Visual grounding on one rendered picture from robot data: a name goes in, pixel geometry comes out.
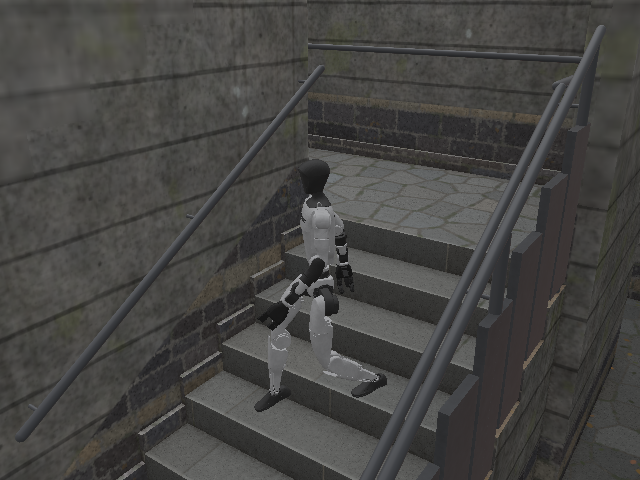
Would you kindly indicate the stairs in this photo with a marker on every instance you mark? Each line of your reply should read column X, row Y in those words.
column 402, row 285

